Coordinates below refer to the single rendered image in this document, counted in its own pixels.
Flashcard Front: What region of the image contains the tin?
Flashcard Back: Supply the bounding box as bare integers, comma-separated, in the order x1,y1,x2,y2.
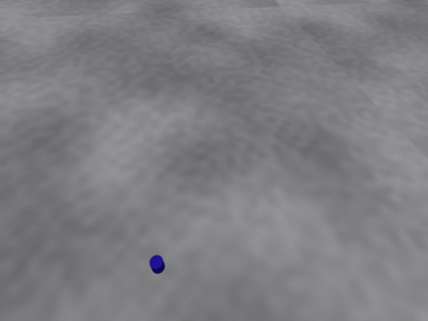
149,255,165,274

